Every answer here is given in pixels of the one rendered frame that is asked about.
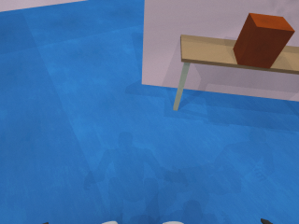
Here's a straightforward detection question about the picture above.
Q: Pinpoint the table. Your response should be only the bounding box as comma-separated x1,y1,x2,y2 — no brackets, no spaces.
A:
173,35,299,111

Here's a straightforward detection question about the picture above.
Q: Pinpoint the carton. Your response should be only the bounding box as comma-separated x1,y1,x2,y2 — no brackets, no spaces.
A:
233,13,295,69

